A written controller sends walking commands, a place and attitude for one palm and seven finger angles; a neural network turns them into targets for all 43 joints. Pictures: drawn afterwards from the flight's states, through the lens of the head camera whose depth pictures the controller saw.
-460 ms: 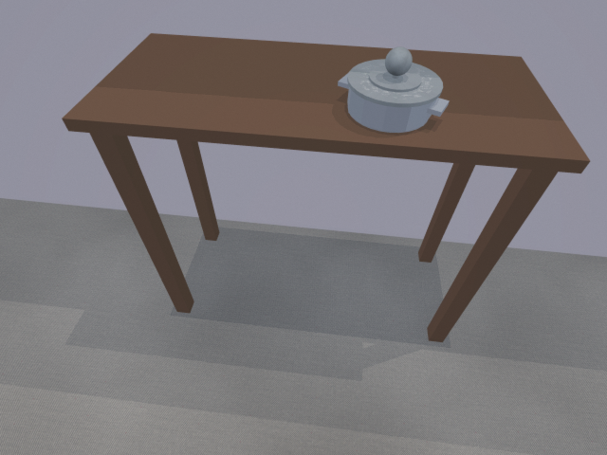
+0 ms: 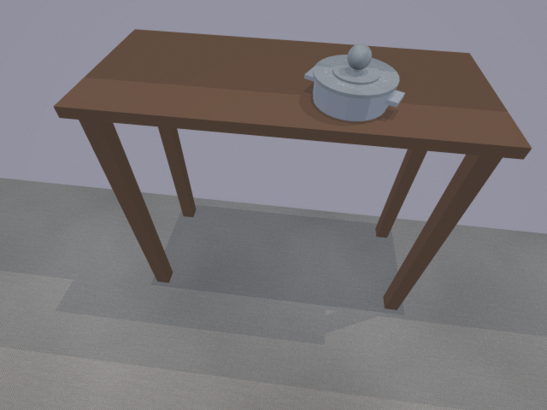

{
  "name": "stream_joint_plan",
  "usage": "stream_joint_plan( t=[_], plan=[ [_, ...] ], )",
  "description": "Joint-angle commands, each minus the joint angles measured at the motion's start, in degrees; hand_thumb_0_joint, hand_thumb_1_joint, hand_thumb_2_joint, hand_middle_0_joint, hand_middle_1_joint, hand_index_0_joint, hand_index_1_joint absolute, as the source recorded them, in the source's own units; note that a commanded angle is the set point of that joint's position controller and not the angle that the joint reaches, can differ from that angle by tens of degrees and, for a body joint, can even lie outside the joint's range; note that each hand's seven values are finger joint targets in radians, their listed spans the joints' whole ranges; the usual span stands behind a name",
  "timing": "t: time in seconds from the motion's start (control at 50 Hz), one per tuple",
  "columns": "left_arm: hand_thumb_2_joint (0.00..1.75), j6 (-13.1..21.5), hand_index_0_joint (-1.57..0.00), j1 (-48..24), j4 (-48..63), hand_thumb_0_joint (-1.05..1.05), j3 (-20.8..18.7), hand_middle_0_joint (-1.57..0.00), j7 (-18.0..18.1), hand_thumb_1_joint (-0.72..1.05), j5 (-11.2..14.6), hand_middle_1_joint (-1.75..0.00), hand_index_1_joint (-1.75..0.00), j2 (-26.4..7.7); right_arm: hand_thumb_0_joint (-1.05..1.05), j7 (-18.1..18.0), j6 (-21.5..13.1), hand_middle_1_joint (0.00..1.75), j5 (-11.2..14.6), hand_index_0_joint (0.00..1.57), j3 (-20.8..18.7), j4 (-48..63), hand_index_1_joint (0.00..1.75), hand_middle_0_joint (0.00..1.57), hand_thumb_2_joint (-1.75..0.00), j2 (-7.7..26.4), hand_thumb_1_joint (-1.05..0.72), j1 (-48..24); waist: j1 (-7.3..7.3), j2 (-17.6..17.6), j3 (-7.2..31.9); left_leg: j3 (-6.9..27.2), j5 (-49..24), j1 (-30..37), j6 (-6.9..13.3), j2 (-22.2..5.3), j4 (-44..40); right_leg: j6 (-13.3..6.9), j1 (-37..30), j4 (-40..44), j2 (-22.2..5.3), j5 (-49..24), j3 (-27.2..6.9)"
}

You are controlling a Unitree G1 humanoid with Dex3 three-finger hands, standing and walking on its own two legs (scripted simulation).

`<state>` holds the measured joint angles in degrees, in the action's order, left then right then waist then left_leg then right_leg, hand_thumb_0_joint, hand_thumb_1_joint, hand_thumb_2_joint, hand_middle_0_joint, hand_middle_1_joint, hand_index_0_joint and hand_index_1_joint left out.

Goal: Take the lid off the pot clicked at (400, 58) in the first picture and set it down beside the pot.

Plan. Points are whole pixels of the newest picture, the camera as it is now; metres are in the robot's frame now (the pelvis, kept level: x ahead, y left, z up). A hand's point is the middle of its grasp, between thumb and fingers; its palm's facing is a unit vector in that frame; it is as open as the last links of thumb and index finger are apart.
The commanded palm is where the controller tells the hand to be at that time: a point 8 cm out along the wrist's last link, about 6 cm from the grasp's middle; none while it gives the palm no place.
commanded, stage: look at it before walking up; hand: left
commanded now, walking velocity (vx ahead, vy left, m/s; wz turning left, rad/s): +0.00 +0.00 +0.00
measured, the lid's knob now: (359, 57) +0.77 -0.13 +0.17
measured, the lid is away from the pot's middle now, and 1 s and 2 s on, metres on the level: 0.00 0.00 0.00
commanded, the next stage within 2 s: take the last steps up to it in 0.20 s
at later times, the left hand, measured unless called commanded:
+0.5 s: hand out of the picture +0.02 +0.19 -0.18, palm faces -0.02 -0.98 -0.20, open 7.4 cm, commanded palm none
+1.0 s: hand out of the picture +0.15 +0.04 -0.18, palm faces -0.05 -0.99 -0.14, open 7.4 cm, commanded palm none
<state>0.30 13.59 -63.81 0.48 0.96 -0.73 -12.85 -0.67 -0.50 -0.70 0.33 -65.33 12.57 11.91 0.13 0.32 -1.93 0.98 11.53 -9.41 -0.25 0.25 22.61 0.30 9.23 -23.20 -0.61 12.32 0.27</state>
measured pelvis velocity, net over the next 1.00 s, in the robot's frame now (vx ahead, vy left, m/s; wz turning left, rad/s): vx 0.17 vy -0.12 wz -0.11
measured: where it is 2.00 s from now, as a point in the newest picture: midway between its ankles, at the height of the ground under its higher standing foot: outside the picture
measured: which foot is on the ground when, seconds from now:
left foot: down 0.00-0.70, up 0.72-1.00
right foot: down 0.00-0.46, up 0.48-0.68, down 0.70-1.00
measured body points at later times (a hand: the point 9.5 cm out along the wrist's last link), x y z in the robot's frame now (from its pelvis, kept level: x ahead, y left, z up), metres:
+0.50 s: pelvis +0.02 +0.00 -0.01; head +0.02 +0.00 +0.44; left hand +0.02 +0.24 -0.16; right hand +0.02 -0.24 -0.16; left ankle +0.01 +0.12 -0.74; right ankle +0.00 -0.12 -0.74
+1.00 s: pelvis +0.17 -0.12 -0.01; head +0.19 -0.11 +0.44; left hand +0.15 +0.09 -0.16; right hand +0.20 -0.36 -0.16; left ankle +0.23 -0.01 -0.69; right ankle +0.10 -0.17 -0.74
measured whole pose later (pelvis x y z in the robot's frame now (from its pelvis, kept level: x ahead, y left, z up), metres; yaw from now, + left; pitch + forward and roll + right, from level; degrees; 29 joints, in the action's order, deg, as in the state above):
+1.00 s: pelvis +0.17 -0.12 -0.01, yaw -6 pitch +1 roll -1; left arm 3.2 22.6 -62.4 -1.4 0.6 -1.3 -6.1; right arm 0.0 -0.9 -1.6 -3.5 -59.8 9.8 11.1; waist -0.1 -0.7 -1.3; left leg -5.3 16.4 -32.3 0.1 -5.7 56.1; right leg -5.5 3.9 -20.0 4.7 17.0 5.8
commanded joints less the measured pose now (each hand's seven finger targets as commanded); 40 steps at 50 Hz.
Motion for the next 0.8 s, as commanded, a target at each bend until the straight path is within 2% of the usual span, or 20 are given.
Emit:
stream_joint_plan(
  t=[0.0,0.24,0.3,0.32,0.36,0.4,0.44,0.46,0.48,0.52,0.58,0.6,0.62,0.64,0.66,0.68,0.7,0.72,0.74,0.78],
  plan=[
    [0.90,1.03,-0.20,1.57,2.34,0.00,-1.78,-0.20,0.78,0.90,-0.08,-0.30,-0.30,-8.20,0.00,-0.73,-1.22,0.30,0.24,0.20,-1.65,1.99,0.30,0.20,-0.90,8.05,-0.90,0.90,-0.11,0.20,-0.13,4.39,-5.50,-0.74,1.44,-5.59,-3.96,-1.25,1.39,4.69,-5.44,-3.66,-5.10],
    [0.90,0.82,-0.20,2.63,1.81,0.00,-1.70,-0.20,0.85,0.90,-0.06,-0.30,-0.30,-6.84,0.00,-1.01,-1.28,0.30,0.29,0.20,-1.50,1.53,0.30,0.20,-0.90,6.87,-0.90,2.01,-0.08,-1.11,-0.28,4.46,-6.32,-0.55,1.54,-5.72,-4.06,-1.25,0.92,4.26,-5.31,-4.37,-4.61],
    [0.90,0.94,-0.20,2.71,1.75,0.00,-1.75,-0.20,0.86,0.90,-0.04,-0.30,-0.30,-7.00,0.00,-0.99,-1.27,0.30,0.31,0.20,-1.53,1.40,0.30,0.20,-0.90,6.87,-0.90,2.05,0.03,0.38,-0.50,4.38,-6.09,-0.68,1.52,-5.64,-3.95,-1.20,0.84,4.50,-5.34,-4.23,-4.67],
    [0.90,0.50,-0.20,4.47,1.16,0.00,-1.45,-0.20,0.83,0.90,-0.13,-0.30,-0.30,-4.75,0.00,-0.92,-0.96,0.30,0.15,0.20,-1.22,0.85,0.30,0.20,-0.90,4.50,-0.90,3.62,-0.16,1.04,0.02,3.82,-0.55,-0.01,1.46,-5.64,-3.73,-1.16,1.55,4.11,-4.91,1.68,-4.55],
    [0.90,-0.26,-0.20,5.06,1.19,0.00,-1.91,-0.20,0.21,0.90,-0.35,-0.30,-0.30,-4.62,0.00,-0.87,-0.56,0.30,-0.42,0.20,-1.89,0.65,0.30,0.20,-0.90,5.23,-0.90,4.99,-0.49,0.49,-2.20,4.40,14.26,-1.66,2.09,-5.90,-4.38,-1.96,5.01,2.79,-3.75,13.53,-5.12],
    [0.90,-0.71,-0.20,5.05,2.33,0.00,-2.51,-0.20,-0.56,0.90,-0.68,-0.30,-0.30,-4.68,0.00,-0.85,-0.41,0.30,-0.81,0.20,-2.89,1.25,0.30,0.20,-0.90,6.73,-0.90,5.69,-0.79,-2.24,-5.41,7.63,24.30,-3.28,3.74,-8.49,-7.14,-2.36,9.76,-1.16,-1.65,17.72,-3.81],
    [0.90,-0.89,-0.20,4.43,4.10,0.00,-3.04,-0.20,-1.39,0.90,-0.95,-0.30,-0.30,-3.66,0.00,-1.20,-0.61,0.30,-0.96,0.20,-4.27,1.85,0.30,0.20,-0.90,9.52,-0.90,7.99,-1.85,-8.27,-7.86,15.81,32.12,-1.91,7.79,-15.22,-12.24,-1.99,16.70,-12.77,1.22,14.10,0.68],
    [0.90,-0.98,-0.20,2.04,5.71,0.00,-3.27,-0.20,-1.80,0.90,-1.02,-0.30,-0.30,-3.02,0.00,-1.47,-1.07,0.30,-0.96,0.20,-5.09,2.14,0.30,0.20,-0.90,10.83,-0.90,9.30,-2.90,-10.35,-8.97,20.07,31.92,-0.41,10.48,-19.57,-15.18,-1.80,21.50,-20.13,0.27,13.18,1.22],
    [0.90,-0.87,-0.20,-0.52,7.22,0.00,-3.61,-0.20,-2.17,0.90,-1.09,-0.30,-0.30,-2.89,0.00,-1.63,-1.66,0.30,-1.06,0.20,-5.27,2.16,0.30,0.20,-0.90,10.75,-0.90,10.63,-3.66,-9.12,-9.72,21.62,27.81,1.93,12.14,-21.63,-16.26,-1.96,26.26,-24.76,-1.73,14.21,-1.05],
    [0.90,-0.26,-0.20,-2.03,8.60,0.00,-4.27,-0.20,-3.01,0.90,-1.08,-0.30,-0.30,-2.98,0.00,-1.82,-2.72,0.30,-1.01,0.20,-5.28,2.06,0.30,0.20,-0.90,9.54,-0.90,11.37,-3.43,-4.91,-7.99,17.84,19.20,4.64,12.00,-22.30,-15.04,-1.87,28.17,-26.27,-4.42,12.31,-2.84],
    [0.90,0.16,-0.20,-0.27,8.93,0.00,-4.59,-0.20,-3.75,0.90,-0.61,-0.30,-0.30,-1.47,0.00,-1.97,-3.47,0.30,-1.22,0.20,-5.43,2.88,0.30,0.20,-0.90,9.33,-0.90,8.65,-1.71,-7.76,-3.45,8.68,6.32,4.41,9.70,-19.89,-11.10,-1.44,21.24,-19.24,-5.23,10.19,-0.89],
    [0.90,0.22,-0.20,1.59,8.58,0.00,-4.68,-0.20,-3.94,0.90,-0.44,-0.30,-0.30,-1.01,0.00,-1.83,-3.48,0.30,-1.27,0.20,-5.48,3.02,0.30,0.20,-0.90,9.47,-0.90,7.31,-0.64,-8.84,-2.73,5.36,4.71,1.28,8.69,-18.68,-9.53,-1.54,15.84,-15.69,-4.40,8.98,0.97],
    [0.90,0.29,-0.20,4.52,7.67,0.00,-4.99,-0.20,-3.99,0.90,-0.35,-0.30,-0.30,-1.35,0.00,-1.75,-3.39,0.30,-1.24,0.20,-5.52,3.26,0.30,0.20,-0.90,9.22,-0.90,6.14,0.94,-7.10,-1.89,2.33,4.26,-2.26,7.12,-16.82,-6.06,-1.71,9.07,-10.99,-3.09,5.87,2.71],
    [0.90,0.31,-0.20,9.32,5.71,0.00,-5.29,-0.20,-3.89,0.90,-0.49,-0.30,-0.30,-1.47,0.00,-1.62,-3.24,0.30,-1.18,0.20,-5.47,3.19,0.30,0.20,-0.90,9.00,-0.90,5.63,3.01,-4.35,-0.43,-0.81,7.54,-7.60,5.61,-14.34,-0.05,-1.90,0.06,-7.07,-0.67,0.58,5.29],
    [0.90,0.70,-0.20,16.20,3.28,0.00,-5.83,-0.20,-3.32,0.90,-0.81,-0.30,-0.30,-3.89,0.00,-1.28,-3.09,0.30,-0.97,0.20,-5.10,3.17,0.30,0.20,-0.90,7.23,-0.90,5.83,5.83,2.74,1.91,-4.85,11.89,-14.08,3.47,-9.64,10.40,-2.77,-9.87,-3.66,-0.52,2.63,3.91],
    [0.90,1.67,-0.20,22.10,1.91,0.00,-7.21,-0.20,-2.16,0.90,-1.22,-0.30,-0.30,-10.46,0.00,-0.70,-2.98,0.30,-0.41,0.20,-3.85,4.91,0.30,0.20,-0.90,2.37,-0.90,6.37,7.68,20.55,3.15,-10.87,21.83,-28.30,0.75,-2.33,31.08,-8.55,-17.45,6.65,-15.06,18.24,-19.70],
    [0.90,1.49,-0.20,24.28,1.64,0.00,-7.03,-0.20,-1.22,0.90,-0.23,-0.30,-0.30,-11.51,0.00,-0.47,-2.95,0.30,-0.52,0.20,-3.61,7.04,0.30,0.20,-0.90,2.48,-0.90,2.45,8.26,19.26,2.67,-5.75,24.87,-32.48,1.97,-2.66,43.10,-11.70,-14.11,13.80,-20.72,23.08,-31.50],
    [0.90,1.48,-0.20,20.82,2.50,0.00,-6.87,-0.20,-0.45,0.90,-0.08,-0.30,-0.30,-9.66,0.00,-0.23,-2.56,0.30,-0.53,0.20,-4.05,7.10,0.30,0.20,-0.90,2.77,-0.90,2.04,6.03,13.65,-0.32,-2.82,19.54,-32.90,3.03,-5.38,48.01,-12.99,-9.65,14.82,-20.06,28.11,-28.86],
    [0.90,1.67,-0.20,16.53,3.49,0.00,-6.48,-0.20,-0.32,0.90,-0.31,-0.30,-0.30,-7.68,0.00,-0.01,-2.73,0.30,-0.59,0.20,-4.02,7.07,0.30,0.20,-0.90,2.68,-0.90,0.47,4.69,11.54,-2.42,-2.36,16.24,-32.65,3.06,-6.80,49.44,-13.35,-4.79,14.67,-18.35,26.62,-26.54],
    [0.90,2.40,-0.20,9.65,5.12,0.00,-5.06,-0.20,0.04,0.90,-0.59,-0.30,-0.30,-3.69,0.00,0.29,-2.21,0.30,-1.10,0.20,-4.22,6.05,0.30,0.20,-0.90,1.85,-0.90,2.06,0.60,3.46,-4.41,-2.43,10.55,-28.33,1.72,-8.55,47.51,-13.64,1.02,12.67,-15.83,13.88,-16.97]
  ],
)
